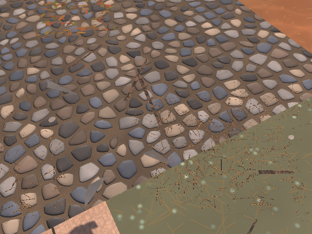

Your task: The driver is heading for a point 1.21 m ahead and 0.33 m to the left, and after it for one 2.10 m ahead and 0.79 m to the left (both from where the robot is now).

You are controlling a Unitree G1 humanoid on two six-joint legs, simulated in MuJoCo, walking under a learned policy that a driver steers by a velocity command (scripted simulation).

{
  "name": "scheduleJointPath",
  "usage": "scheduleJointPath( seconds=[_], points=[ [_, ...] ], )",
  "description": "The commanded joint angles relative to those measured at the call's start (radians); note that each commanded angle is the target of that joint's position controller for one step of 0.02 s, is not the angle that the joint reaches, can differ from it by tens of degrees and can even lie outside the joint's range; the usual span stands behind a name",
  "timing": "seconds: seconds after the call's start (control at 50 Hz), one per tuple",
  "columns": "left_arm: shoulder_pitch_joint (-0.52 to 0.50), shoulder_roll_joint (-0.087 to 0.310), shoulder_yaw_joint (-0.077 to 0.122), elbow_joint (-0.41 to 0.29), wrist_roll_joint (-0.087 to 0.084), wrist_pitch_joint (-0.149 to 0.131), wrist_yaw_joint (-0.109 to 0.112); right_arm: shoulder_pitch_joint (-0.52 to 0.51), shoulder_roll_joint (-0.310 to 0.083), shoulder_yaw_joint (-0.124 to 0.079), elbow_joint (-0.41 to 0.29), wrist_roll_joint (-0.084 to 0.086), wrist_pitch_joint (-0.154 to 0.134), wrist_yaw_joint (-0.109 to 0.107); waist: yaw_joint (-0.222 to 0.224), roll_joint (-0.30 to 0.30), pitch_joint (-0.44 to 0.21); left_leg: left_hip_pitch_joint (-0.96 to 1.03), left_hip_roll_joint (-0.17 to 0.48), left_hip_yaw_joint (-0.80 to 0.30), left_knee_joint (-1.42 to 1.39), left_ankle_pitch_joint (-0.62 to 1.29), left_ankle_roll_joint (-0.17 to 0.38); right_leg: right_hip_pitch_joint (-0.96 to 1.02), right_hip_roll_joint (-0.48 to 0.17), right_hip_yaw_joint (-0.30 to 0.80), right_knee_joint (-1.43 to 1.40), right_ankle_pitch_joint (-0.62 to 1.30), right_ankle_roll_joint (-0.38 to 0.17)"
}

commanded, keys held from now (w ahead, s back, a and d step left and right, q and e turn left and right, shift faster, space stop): q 0.52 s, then no key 0.22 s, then w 0.26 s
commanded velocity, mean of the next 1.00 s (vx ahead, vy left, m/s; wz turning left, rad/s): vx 0.05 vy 0.00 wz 0.43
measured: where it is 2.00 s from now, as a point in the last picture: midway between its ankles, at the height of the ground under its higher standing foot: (97, 213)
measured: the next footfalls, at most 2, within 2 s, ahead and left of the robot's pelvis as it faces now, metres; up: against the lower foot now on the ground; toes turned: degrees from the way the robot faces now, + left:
left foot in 0.32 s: +0.02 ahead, +0.15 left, +0.00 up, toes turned +13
right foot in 0.78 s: +0.11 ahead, -0.06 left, +0.00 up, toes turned +25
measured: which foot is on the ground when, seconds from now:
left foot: up 0.00-0.30, down 0.32-0.80, up 0.82-1.00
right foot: down 0.00-0.32, up 0.34-0.76, down 0.78-1.00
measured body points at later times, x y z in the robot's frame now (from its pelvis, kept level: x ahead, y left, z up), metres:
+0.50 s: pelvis +0.00 +0.05 +0.00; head +0.04 +0.10 +0.45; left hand +0.07 +0.38 -0.11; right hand +0.23 -0.18 -0.06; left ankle -0.02 +0.15 -0.74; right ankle +0.03 -0.10 -0.65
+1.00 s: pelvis +0.05 +0.06 +0.01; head +0.07 +0.05 +0.46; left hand -0.01 +0.34 -0.10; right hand +0.30 -0.13 -0.09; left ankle +0.00 +0.18 -0.69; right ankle +0.07 -0.08 -0.74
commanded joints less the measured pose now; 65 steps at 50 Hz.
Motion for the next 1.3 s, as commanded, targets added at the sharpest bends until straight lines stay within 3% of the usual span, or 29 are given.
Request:
scheduleJointPath(
  seconds=[0.02, 0.12, 0.26, 0.3, 0.32, 0.34, 0.36, 0.38, 0.42, 0.56, 0.68, 0.74, 0.76, 0.78, 0.8, 0.82, 0.84, 0.86, 0.9, 1.0, 1.06, 1.12, 1.14, 1.16, 1.18, 1.2, 1.22, 1.26, 1.3],
  points=[
    [-0.073, 0.123, 0.022, -0.084, -0.013, -0.004, 0.021, 0.051, -0.107, -0.046, -0.038, 0.004, 0.005, -0.001, -0.014, -0.182, -0.053, -0.139, 0.073, 0.029, 0.213, 0.046, -0.054, 0.120, -0.270, 0.187, -0.147, 0.349, -0.188],
    [0.005, 0.167, 0.037, -0.070, -0.002, 0.019, 0.029, -0.046, -0.051, -0.018, -0.088, 0.006, -0.001, 0.011, 0.054, -0.213, -0.091, -0.131, 0.135, 0.111, -0.010, 0.072, -0.075, 0.246, -0.294, 0.102, -0.147, 0.429, -0.219],
    [-0.025, 0.219, 0.057, -0.062, -0.040, 0.022, -0.001, 0.002, -0.059, -0.020, -0.092, 0.005, 0.011, 0.035, 0.023, -0.227, -0.107, 0.118, 0.136, 0.211, -0.377, 0.166, -0.008, 0.178, -0.330, 0.007, -0.082, 0.445, -0.175],
    [0.004, 0.181, 0.048, -0.042, -0.053, 0.014, -0.004, 0.078, -0.083, -0.038, -0.066, 0.001, 0.012, 0.031, -0.019, -0.164, -0.123, 0.309, 0.104, 0.208, -0.588, 0.363, 0.056, 0.081, -0.284, -0.067, 0.056, 0.315, -0.085],
    [0.045, 0.130, 0.033, -0.040, -0.020, 0.010, -0.007, 0.122, -0.169, -0.064, -0.068, 0.004, 0.008, 0.017, -0.016, 0.044, -0.145, 0.489, 0.240, -0.005, -0.635, 0.675, 0.119, -0.112, -0.199, -0.158, 0.285, 0.055, 0.011],
    [-0.008, 0.080, 0.009, -0.105, 0.025, 0.008, -0.003, 0.111, -0.265, -0.074, -0.101, -0.018, -0.007, 0.012, -0.008, 0.278, -0.147, 0.533, 0.496, -0.373, -0.623, 0.922, 0.332, -0.389, -0.045, -0.140, 0.531, -0.428, 0.090],
    [-0.082, 0.133, 0.027, -0.114, 0.004, 0.009, 0.008, 0.135, -0.203, -0.060, -0.096, -0.043, -0.033, 0.025, -0.081, 0.149, -0.203, 0.478, 0.510, -0.377, -0.653, 0.844, 0.416, -0.400, -0.039, 0.011, 0.695, -0.453, 0.090],
    [-0.085, 0.152, 0.034, -0.113, -0.017, 0.013, 0.011, 0.094, -0.172, -0.046, -0.082, -0.040, -0.050, 0.027, -0.048, 0.114, -0.154, 0.435, 0.452, -0.281, -0.661, 0.758, 0.368, -0.406, -0.061, 0.037, 0.731, -0.374, 0.075],
    [-0.056, 0.167, 0.044, -0.088, -0.010, 0.018, 0.021, -0.001, -0.125, -0.032, -0.081, -0.006, -0.053, 0.015, -0.007, 0.066, -0.102, 0.386, 0.358, -0.185, -0.661, 0.647, 0.274, -0.400, -0.081, 0.049, 0.668, -0.222, 0.073],
    [-0.036, 0.115, 0.027, -0.078, -0.014, 0.017, 0.014, -0.014, -0.116, -0.020, -0.071, -0.015, -0.038, -0.009, -0.002, 0.083, -0.135, 0.369, 0.299, -0.165, -0.645, 0.636, 0.272, -0.294, -0.032, 0.037, 0.459, -0.090, 0.117],
    [-0.045, 0.113, 0.020, -0.091, -0.023, 0.011, 0.001, -0.022, -0.111, -0.009, -0.045, -0.024, -0.027, 0.005, -0.029, 0.104, -0.110, 0.286, 0.301, -0.224, -0.617, 0.570, 0.276, -0.144, -0.031, 0.021, 0.273, -0.132, 0.097],
    [-0.005, 0.095, 0.015, -0.085, -0.023, -0.001, -0.009, -0.058, -0.081, 0.005, -0.032, -0.014, -0.026, 0.010, 0.005, 0.090, -0.112, 0.273, 0.277, -0.242, -0.575, 0.584, 0.250, -0.040, -0.027, 0.010, 0.076, -0.054, 0.072],
    [0.035, 0.076, 0.008, -0.074, -0.014, -0.008, -0.014, -0.059, -0.052, 0.018, -0.024, -0.009, -0.027, 0.009, 0.033, 0.069, -0.134, 0.239, 0.245, -0.229, -0.579, 0.445, 0.216, 0.067, -0.026, -0.002, -0.075, 0.074, 0.055],
    [0.056, 0.091, 0.006, -0.072, 0.003, -0.013, -0.013, -0.020, -0.012, 0.032, -0.008, -0.022, -0.034, 0.010, 0.026, 0.015, -0.150, 0.171, 0.195, -0.198, -0.555, 0.262, 0.159, 0.177, -0.089, 0.053, -0.103, 0.154, 0.031],
    [0.079, 0.158, 0.014, -0.081, 0.011, -0.013, -0.008, 0.031, 0.015, 0.041, 0.001, -0.043, -0.040, 0.013, -0.010, -0.159, -0.159, 0.089, 0.086, -0.081, -0.394, 0.027, 0.098, 0.233, -0.240, 0.210, -0.126, 0.176, -0.038],
    [0.113, 0.203, 0.028, -0.049, 0.009, -0.015, -0.011, -0.001, -0.021, 0.028, -0.023, -0.026, -0.047, 0.007, -0.002, -0.294, -0.106, 0.008, 0.024, 0.058, -0.313, -0.059, 0.057, 0.134, -0.330, 0.398, -0.220, -0.157, -0.189],
    [0.119, 0.202, 0.031, -0.056, -0.002, -0.023, -0.010, -0.070, -0.091, 0.010, -0.033, -0.017, -0.055, 0.000, 0.053, -0.267, -0.017, -0.076, 0.063, 0.073, -0.160, -0.075, 0.028, 0.109, -0.365, 0.489, -0.307, -0.384, -0.241],
    [0.137, 0.190, 0.027, -0.040, -0.004, -0.028, -0.001, -0.096, -0.107, -0.004, -0.036, -0.006, -0.062, 0.001, 0.061, -0.251, 0.028, -0.160, 0.079, 0.062, -0.051, -0.061, 0.023, 0.113, -0.368, 0.513, -0.333, -0.453, -0.237],
    [0.138, 0.167, 0.021, -0.032, -0.027, -0.039, 0.013, -0.053, -0.075, -0.005, -0.011, -0.007, -0.070, 0.010, 0.042, -0.224, 0.040, -0.240, 0.125, 0.064, 0.000, 0.027, 0.017, 0.184, -0.327, 0.437, -0.326, -0.383, -0.200],
    [0.167, 0.157, 0.020, -0.034, -0.030, -0.038, 0.017, -0.112, 0.040, 0.031, -0.007, -0.005, -0.118, 0.043, 0.073, -0.215, -0.009, -0.047, 0.124, 0.174, -0.277, 0.175, 0.015, 0.139, -0.214, 0.192, -0.315, -0.104, -0.160],
    [0.196, 0.189, 0.029, -0.031, -0.042, -0.032, 0.003, -0.096, 0.013, 0.026, 0.000, 0.005, -0.124, 0.054, 0.064, -0.220, -0.010, 0.100, 0.110, 0.200, -0.417, 0.207, 0.028, 0.061, -0.242, 0.188, -0.294, -0.104, -0.178],
    [0.191, 0.155, 0.014, -0.030, -0.042, -0.030, -0.008, 0.068, -0.026, 0.005, 0.063, 0.013, -0.122, 0.048, -0.026, -0.170, -0.041, 0.380, 0.090, 0.210, -0.544, 0.301, 0.063, -0.079, -0.226, 0.160, -0.180, -0.109, -0.133],
    [0.183, 0.105, -0.005, -0.032, -0.029, -0.036, -0.013, 0.170, -0.056, -0.009, 0.084, 0.018, -0.122, 0.037, -0.080, -0.126, -0.084, 0.524, 0.148, 0.133, -0.568, 0.273, 0.089, -0.155, -0.177, 0.100, -0.025, -0.086, -0.089],
    [0.160, 0.011, -0.035, -0.077, -0.008, -0.050, -0.017, 0.279, -0.154, -0.027, 0.090, -0.004, -0.121, 0.023, -0.111, 0.126, -0.155, 0.685, 0.390, -0.227, -0.680, 0.110, 0.182, -0.352, -0.064, -0.023, 0.355, -0.186, -0.007],
    [0.145, 0.070, -0.018, -0.122, -0.041, -0.067, -0.005, 0.315, -0.209, -0.042, 0.102, -0.014, -0.130, 0.039, -0.110, 0.226, -0.153, 0.649, 0.511, -0.567, -0.807, -0.139, 0.318, -0.518, -0.005, 0.019, 0.591, -0.325, 0.006],
    [0.140, 0.142, 0.004, -0.112, -0.061, -0.075, -0.003, 0.250, -0.127, -0.016, 0.098, -0.011, -0.142, 0.046, -0.083, 0.132, -0.054, 0.592, 0.497, -0.518, -0.824, -0.208, 0.320, -0.593, -0.074, 0.067, 0.690, -0.257, -0.010],
    [0.125, 0.147, 0.006, -0.101, -0.065, -0.079, -0.010, 0.211, -0.075, 0.000, 0.093, -0.015, -0.148, 0.046, -0.063, 0.112, 0.001, 0.547, 0.444, -0.401, -0.824, -0.130, 0.293, -0.607, -0.104, 0.063, 0.698, -0.157, -0.028],
    [0.108, 0.123, 0.006, -0.086, -0.038, -0.084, -0.018, 0.155, -0.041, 0.012, 0.088, -0.022, -0.148, 0.045, -0.034, 0.049, 0.022, 0.488, 0.370, -0.240, -0.837, 0.120, 0.260, -0.576, -0.144, 0.052, 0.642, -0.029, -0.025],
    [0.109, 0.090, 0.001, -0.078, -0.030, -0.079, -0.032, 0.150, -0.034, 0.015, 0.089, -0.023, -0.147, 0.039, -0.018, 0.052, 0.011, 0.447, 0.329, -0.132, -0.859, 0.316, 0.251, -0.528, -0.151, 0.027, 0.599, 0.054, -0.006]
  ],
)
